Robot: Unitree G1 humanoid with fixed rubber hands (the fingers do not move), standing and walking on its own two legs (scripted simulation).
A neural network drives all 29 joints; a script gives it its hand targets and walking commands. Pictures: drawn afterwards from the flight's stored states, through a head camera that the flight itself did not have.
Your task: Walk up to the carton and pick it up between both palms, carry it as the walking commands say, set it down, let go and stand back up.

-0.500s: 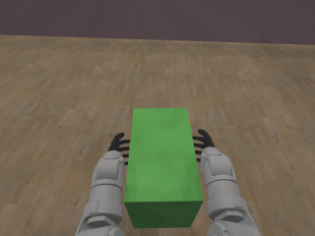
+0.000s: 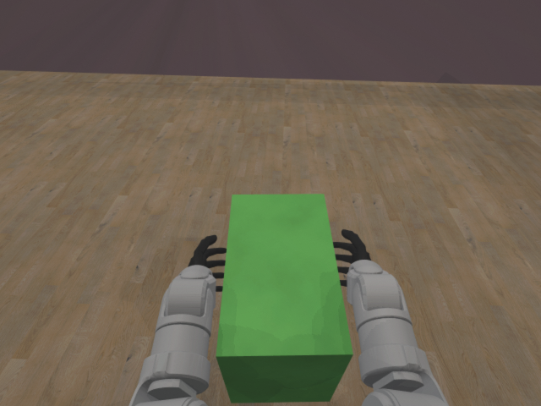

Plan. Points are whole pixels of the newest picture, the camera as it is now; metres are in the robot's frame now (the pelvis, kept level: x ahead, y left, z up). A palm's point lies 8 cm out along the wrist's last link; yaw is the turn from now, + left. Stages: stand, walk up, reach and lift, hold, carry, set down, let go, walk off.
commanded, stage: reach and lift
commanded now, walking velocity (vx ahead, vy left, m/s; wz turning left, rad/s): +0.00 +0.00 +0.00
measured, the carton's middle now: (279, 294) +0.32 +0.00 -0.01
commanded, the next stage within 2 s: hold in 0.20 s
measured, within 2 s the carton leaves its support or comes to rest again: neither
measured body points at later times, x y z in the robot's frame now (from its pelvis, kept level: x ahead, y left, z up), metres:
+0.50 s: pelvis -0.01 +0.00 +0.00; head -0.08 +0.00 +0.44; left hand +0.30 +0.13 +0.05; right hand +0.31 -0.13 +0.06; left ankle +0.03 +0.11 -0.74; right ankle +0.03 -0.12 -0.74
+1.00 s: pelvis +0.00 -0.01 +0.00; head -0.07 +0.00 +0.44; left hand +0.30 +0.13 +0.05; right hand +0.31 -0.13 +0.05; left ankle +0.03 +0.11 -0.74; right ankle +0.03 -0.12 -0.74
